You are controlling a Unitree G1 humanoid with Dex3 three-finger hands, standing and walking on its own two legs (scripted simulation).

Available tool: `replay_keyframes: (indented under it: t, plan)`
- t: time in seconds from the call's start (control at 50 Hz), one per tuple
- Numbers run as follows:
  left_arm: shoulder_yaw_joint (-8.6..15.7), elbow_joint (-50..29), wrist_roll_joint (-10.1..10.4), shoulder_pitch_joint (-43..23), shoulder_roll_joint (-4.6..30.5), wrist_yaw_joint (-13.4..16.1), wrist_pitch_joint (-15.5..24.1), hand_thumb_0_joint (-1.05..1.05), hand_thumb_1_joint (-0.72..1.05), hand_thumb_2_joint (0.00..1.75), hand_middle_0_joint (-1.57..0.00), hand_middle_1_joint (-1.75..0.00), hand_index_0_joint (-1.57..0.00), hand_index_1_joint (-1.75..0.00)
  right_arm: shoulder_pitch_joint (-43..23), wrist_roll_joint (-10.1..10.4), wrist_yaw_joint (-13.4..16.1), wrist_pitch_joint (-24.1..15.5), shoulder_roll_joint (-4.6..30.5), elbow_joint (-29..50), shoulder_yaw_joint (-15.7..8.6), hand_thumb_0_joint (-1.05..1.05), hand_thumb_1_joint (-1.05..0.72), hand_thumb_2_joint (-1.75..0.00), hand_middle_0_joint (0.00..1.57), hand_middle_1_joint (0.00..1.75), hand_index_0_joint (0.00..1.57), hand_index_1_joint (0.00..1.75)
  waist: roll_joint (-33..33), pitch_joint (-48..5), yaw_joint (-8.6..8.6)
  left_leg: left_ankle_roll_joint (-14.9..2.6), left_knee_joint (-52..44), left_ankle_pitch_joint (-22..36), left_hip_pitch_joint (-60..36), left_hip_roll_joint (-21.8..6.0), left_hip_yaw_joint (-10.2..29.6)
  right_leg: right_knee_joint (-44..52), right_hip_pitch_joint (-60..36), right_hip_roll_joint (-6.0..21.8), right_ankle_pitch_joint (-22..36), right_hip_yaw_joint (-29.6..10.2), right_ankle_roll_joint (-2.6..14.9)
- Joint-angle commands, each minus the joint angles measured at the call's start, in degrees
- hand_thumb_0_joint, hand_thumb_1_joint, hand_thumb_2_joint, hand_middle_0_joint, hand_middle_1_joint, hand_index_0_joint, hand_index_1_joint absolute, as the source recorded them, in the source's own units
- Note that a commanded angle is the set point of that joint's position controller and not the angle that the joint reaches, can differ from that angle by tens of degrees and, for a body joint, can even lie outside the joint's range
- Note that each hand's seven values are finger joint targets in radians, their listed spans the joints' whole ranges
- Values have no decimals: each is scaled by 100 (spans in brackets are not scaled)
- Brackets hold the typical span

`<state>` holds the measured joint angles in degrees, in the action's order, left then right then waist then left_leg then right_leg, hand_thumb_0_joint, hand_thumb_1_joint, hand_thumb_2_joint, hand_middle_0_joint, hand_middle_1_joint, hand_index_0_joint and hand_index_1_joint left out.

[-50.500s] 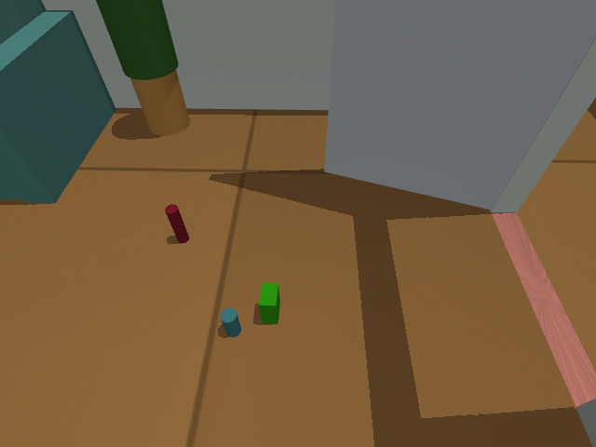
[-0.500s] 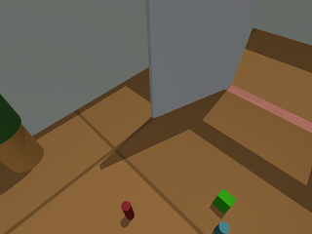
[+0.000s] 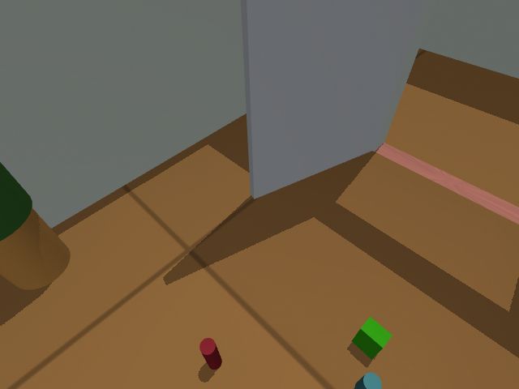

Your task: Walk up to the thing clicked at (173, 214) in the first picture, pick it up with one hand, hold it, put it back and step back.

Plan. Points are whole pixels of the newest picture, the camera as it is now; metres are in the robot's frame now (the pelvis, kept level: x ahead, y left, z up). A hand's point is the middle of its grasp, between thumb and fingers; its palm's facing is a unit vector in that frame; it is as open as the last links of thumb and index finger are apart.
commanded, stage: stand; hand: left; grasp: from the side
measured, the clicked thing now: (211, 354) +0.34 +0.19 -0.68
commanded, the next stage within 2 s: step back in 0.08 s
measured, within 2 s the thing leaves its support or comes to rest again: neither
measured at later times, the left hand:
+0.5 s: hand out of the picture +0.08 +0.31 -0.18, palm faces +0.00 -0.93 -0.38, open 7.4 cm
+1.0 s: hand out of the picture -0.07 +0.29 -0.16, palm faces -0.03 -0.91 -0.41, open 7.4 cm
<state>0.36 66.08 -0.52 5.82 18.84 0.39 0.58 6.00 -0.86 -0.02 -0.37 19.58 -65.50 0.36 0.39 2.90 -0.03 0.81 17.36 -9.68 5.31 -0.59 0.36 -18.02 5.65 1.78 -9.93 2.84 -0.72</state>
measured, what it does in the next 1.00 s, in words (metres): walks backwards: right foot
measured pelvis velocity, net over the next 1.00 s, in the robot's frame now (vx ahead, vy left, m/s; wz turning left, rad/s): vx -0.19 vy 0.04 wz -0.03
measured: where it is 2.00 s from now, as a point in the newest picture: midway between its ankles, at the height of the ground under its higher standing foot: outside the picture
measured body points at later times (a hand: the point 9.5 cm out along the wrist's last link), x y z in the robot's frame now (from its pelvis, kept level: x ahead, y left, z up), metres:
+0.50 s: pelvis -0.07 +0.04 -0.03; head +0.00 +0.07 +0.42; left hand +0.08 +0.35 -0.16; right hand -0.01 -0.28 -0.13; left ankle -0.05 +0.14 -0.75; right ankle -0.06 -0.11 -0.69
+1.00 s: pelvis -0.19 +0.04 -0.02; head -0.13 +0.02 +0.42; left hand -0.07 +0.34 -0.13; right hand -0.10 -0.29 -0.15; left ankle -0.20 +0.16 -0.70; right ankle -0.15 -0.09 -0.75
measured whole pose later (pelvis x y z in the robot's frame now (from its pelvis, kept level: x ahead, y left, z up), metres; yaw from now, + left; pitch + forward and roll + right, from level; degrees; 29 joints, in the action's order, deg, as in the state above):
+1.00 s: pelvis -0.19 +0.04 -0.02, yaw -2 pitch -2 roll +1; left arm 3.8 46.3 -1.7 8.9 19.7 1.1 -2.3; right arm 9.1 0.2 0.8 2.9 23.7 -49.9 -2.1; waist 1.0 9.6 0.5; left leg 0.8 57.8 -28.6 22.8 5.4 5.9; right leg -35.4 18.1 1.0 -15.8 -2.2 0.2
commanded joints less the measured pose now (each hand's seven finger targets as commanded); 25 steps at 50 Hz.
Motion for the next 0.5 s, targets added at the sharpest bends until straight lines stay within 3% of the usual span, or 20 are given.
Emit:
replay_keyframes:
  t: [0.0, 0.04, 0.06, 0.12, 0.18, 0.22, 0.24, 0.26, 0.28, 0.3, 0.32, 0.34, 0.36, 0.38, 0.4, 0.42, 0.44, 0.46, 0.48]
  plan:
    - [223, -310, -30, -196, 1224, 47, 135, 0, 90, 90, -20, -30, -20, -30, -213, 6, 96, -136, 1162, 295, -234, 0, -90, -90, 20, 30, 20, 30, -25, -462, 24, -165, -228, 835, 69, -672, 508, 259, -198, 658, 901, -578, 136]
    - [230, -306, -29, -219, 1245, 53, 131, 0, 90, 90, -20, -30, -20, -30, -184, 4, 95, -128, 1144, 301, -237, 0, -90, -90, 20, 30, 20, 30, -68, -428, 11, -163, -256, 765, 71, -678, 519, 259, -144, 648, 761, -561, 136]
    - [502, -474, 104, -227, 1640, 64, 78, 0, 90, 90, -20, -30, -20, -30, -372, 79, 36, -17, 1517, 467, -370, 0, -90, -90, 20, 30, 20, 30, -97, 281, -5, -316, 382, 1497, 629, -543, 602, -201, 350, 575, 1568, -644, 190]
    - [565, -754, 102, -92, 1586, 89, 39, 0, 90, 90, -20, -30, -20, -30, -151, 150, 5, 74, 1404, 710, -420, 0, -90, -90, 20, 30, 20, 30, -125, -472, -81, -406, 969, 1666, 575, -464, 484, -563, 110, 669, 1855, -646, 470]
    - [616, -1094, 43, -261, 1689, 75, -25, 0, 90, 90, -20, -30, -20, -30, -39, 128, -18, 166, 1354, 915, -483, 0, -90, -90, 20, 30, 20, 30, -483, -837, -101, -365, 1866, 854, 629, -91, 255, -473, 339, 1170, 1771, -1133, 905]
    - [671, -1350, -25, -526, 1814, 94, -66, 0, 90, 90, -20, -30, -20, -30, 148, 106, -49, 253, 1262, 1016, -511, 0, -90, -90, 20, 30, 20, 30, -957, -780, -134, -302, 2829, -796, 829, 279, 98, -375, 675, 1735, 1847, -1504, 1371]
    - [683, -1480, -61, -644, 1875, 105, -78, 0, 90, 90, -20, -30, -20, -30, 311, 78, -74, 300, 1280, 1077, -539, 0, -90, -90, 20, 30, 20, 30, -1174, -716, -166, -355, 3359, -1680, 841, 309, 220, -356, 1047, 1952, 1691, -1624, 1529]
    - [687, -1605, -99, -864, 1899, 116, -88, 0, 90, 90, -20, -30, -20, -30, 561, 81, -91, 328, 1281, 1111, -567, 0, -90, -90, 20, 30, 20, 30, -1287, -660, -306, -410, 3528, -1948, 817, 164, 395, -445, 1300, 2048, 1557, -1588, 1555]
    - [667, -1687, -103, -1024, 1839, 125, -99, 0, 90, 90, -20, -30, -20, -30, 721, 116, -100, 317, 1298, 1106, -584, 0, -90, -90, 20, 30, 20, 30, -1254, -613, -406, -441, 3198, -1797, 834, 66, 462, -686, 1292, 1903, 1555, -1403, 1408]
    - [622, -1761, -100, -1047, 1763, 127, -122, 0, 90, 90, -20, -30, -20, -30, 825, 100, -105, 276, 1341, 1114, -619, 0, -90, -90, 20, 30, 20, 30, -1058, -627, -413, -441, 2568, -1183, 736, 37, 355, -1168, 1271, 1580, 1506, -1119, 1142]
    - [579, -1766, -65, -971, 1614, 118, -173, 0, 90, 90, -20, -30, -20, -30, 793, 44, -89, 226, 1370, 1130, -635, 0, -90, -90, 20, 30, 20, 30, -548, -493, -371, -425, 1546, 212, 879, -147, 405, -1727, 1183, 1049, 937, -727, 771]
    - [538, -1817, 15, -753, 1355, 117, -237, 0, 90, 90, -20, -30, -20, -30, 568, -58, -58, 177, 1679, 1253, -709, 0, -90, -90, 20, 30, 20, 30, 675, -389, -244, -657, 691, 1648, 922, -887, 1576, -2795, 1502, 101, -81, -360, 398]
    - [529, -1825, 42, -620, 1174, 142, -296, 0, 90, 90, -20, -30, -20, -30, 527, -161, -42, 119, 2007, 1355, -768, 0, -90, -90, 20, 30, 20, 30, 1235, -239, -171, -1001, 303, 2568, 716, -1480, 2570, -3636, 2170, -700, -2390, -685, 256]
    - [550, -1827, 14, -416, 1249, 192, -326, 0, 90, 90, -20, -30, -20, -30, 502, -126, -17, 92, 2193, 1426, -797, 0, -90, -90, 20, 30, 20, 30, 931, -426, -171, -1384, 532, 3301, 749, -1775, 2563, -4338, 2079, -746, -2886, -1189, 253]
    - [537, -1755, 5, -397, 1249, 234, -339, 0, 90, 90, -20, -30, -20, -30, 294, -115, 11, 100, 2180, 1523, -788, 0, -90, -90, 20, 30, 20, 30, 992, -547, -200, -1446, 477, 3067, 802, -1829, 2710, -4837, 2108, -855, -2862, -1517, 276]
    - [548, -1715, 24, -312, 1297, 257, -343, 0, 90, 90, -20, -30, -20, -30, 53, -106, 69, 100, 1988, 1621, -769, 0, -90, -90, 20, 30, 20, 30, 893, -510, -81, -1473, 584, 2731, 758, -1706, 2372, -5144, 2207, -788, -2536, -1585, 306]
    - [547, -1638, 56, -109, 1386, 254, -334, 0, 90, 90, -20, -30, -20, -30, -194, -119, 118, 89, 1783, 1723, -751, 0, -90, -90, 20, 30, 20, 30, 792, -568, 89, -1394, 817, 2553, 429, -1442, 1893, -5267, 2389, -710, -2171, -1561, 281]
    - [556, -1630, 68, 73, 1415, 228, -314, 0, 90, 90, -20, -30, -20, -30, -183, -127, 157, 81, 1680, 1770, -705, 0, -90, -90, 20, 30, 20, 30, 847, -658, 164, -1450, 995, 2605, 264, -1363, 1669, -5340, 2483, -671, -1984, -1422, 200]
    - [591, -1662, 24, 89, 1457, 206, -292, 0, 90, 90, -20, -30, -20, -30, -40, -114, 174, 72, 1592, 1820, -690, 0, -90, -90, 20, 30, 20, 30, 778, -689, 93, -1530, 1071, 2699, 159, -1353, 1628, -5393, 2405, -634, -2008, -1317, 126]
